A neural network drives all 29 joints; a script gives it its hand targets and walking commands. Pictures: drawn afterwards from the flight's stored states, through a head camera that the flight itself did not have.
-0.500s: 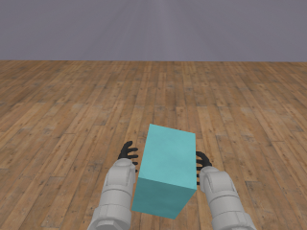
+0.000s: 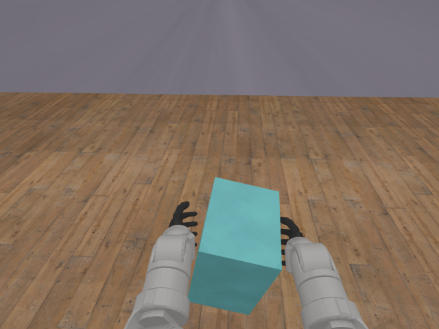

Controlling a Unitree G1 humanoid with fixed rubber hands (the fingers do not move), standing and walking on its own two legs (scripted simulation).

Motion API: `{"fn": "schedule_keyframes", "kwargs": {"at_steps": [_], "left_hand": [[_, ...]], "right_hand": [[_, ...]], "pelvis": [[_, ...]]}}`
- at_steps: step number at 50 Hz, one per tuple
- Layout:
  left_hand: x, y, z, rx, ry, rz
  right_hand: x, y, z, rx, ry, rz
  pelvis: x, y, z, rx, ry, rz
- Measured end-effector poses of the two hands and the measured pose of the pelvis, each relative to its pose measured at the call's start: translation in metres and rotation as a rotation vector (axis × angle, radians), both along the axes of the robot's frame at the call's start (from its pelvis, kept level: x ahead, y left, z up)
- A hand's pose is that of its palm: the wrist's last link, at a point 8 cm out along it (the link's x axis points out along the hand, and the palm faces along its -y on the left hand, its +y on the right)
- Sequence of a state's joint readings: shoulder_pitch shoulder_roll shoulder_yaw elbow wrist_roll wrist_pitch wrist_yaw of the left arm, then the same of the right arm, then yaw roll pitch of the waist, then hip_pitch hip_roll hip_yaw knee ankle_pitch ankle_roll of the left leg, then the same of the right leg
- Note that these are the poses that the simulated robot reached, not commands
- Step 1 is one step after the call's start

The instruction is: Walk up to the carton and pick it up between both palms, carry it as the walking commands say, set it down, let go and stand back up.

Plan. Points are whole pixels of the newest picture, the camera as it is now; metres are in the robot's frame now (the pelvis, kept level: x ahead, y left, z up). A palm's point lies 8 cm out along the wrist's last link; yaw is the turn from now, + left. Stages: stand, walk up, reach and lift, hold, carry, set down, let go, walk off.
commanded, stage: hold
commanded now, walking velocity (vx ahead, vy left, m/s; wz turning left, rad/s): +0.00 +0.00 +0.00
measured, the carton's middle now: (232, 247) +0.34 +0.01 -0.02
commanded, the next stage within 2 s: carry in 0.16 s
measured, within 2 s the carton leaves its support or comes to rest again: neither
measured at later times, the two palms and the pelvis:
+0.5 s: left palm (163, 211) +0.34 +0.15 +0.10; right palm (277, 219) +0.35 -0.08 +0.07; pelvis +0.04 +0.01 +0.02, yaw +8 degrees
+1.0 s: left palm (114, 166) +0.50 +0.30 +0.10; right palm (202, 157) +0.59 +0.09 +0.07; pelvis +0.27 +0.06 -0.01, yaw +30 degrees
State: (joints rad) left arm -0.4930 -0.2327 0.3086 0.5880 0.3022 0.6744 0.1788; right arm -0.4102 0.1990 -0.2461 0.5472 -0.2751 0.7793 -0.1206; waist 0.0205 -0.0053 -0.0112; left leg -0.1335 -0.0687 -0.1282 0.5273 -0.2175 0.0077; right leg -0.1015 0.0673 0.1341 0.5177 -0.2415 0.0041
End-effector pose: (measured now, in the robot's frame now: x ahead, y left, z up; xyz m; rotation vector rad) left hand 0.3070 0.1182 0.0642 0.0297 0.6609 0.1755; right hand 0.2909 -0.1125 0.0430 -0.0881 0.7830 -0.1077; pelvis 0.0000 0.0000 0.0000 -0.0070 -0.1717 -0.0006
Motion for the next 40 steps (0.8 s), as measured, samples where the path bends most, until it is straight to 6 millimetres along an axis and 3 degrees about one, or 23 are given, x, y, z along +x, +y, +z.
{"fn": "schedule_keyframes", "kwargs": {"at_steps": [13, 20, 25, 31, 35, 40], "left_hand": [[0.005, -0.003, 0.000, -0.001, -0.003, -0.024], [0.015, 0.003, 0.011, -0.040, 0.026, 0.064], [0.036, 0.032, 0.031, -0.018, 0.046, 0.104], [0.066, 0.088, 0.047, -0.048, -0.012, 0.214], [0.080, 0.121, 0.049, -0.048, 0.049, 0.283], [0.103, 0.147, 0.042, -0.065, 0.090, 0.362]], "right_hand": [[0.003, -0.004, 0.004, -0.012, -0.008, -0.003], [0.024, 0.002, 0.011, -0.014, 0.029, 0.061], [0.055, 0.031, 0.028, 0.013, 0.052, 0.100], [0.109, 0.089, 0.049, 0.008, 0.009, 0.187], [0.136, 0.123, 0.049, 0.015, 0.078, 0.248], [0.171, 0.152, 0.039, -0.002, 0.130, 0.315]], "pelvis": [[0.002, -0.001, 0.001, -0.005, 0.081, -0.021], [0.012, -0.009, 0.009, 0.013, 0.175, 0.077], [0.037, 0.006, 0.016, 0.012, 0.230, 0.134], [0.082, 0.033, 0.002, 0.001, 0.264, 0.210], [0.115, 0.045, 0.010, -0.052, 0.281, 0.242], [0.156, 0.050, 0.014, -0.066, 0.266, 0.327]]}}
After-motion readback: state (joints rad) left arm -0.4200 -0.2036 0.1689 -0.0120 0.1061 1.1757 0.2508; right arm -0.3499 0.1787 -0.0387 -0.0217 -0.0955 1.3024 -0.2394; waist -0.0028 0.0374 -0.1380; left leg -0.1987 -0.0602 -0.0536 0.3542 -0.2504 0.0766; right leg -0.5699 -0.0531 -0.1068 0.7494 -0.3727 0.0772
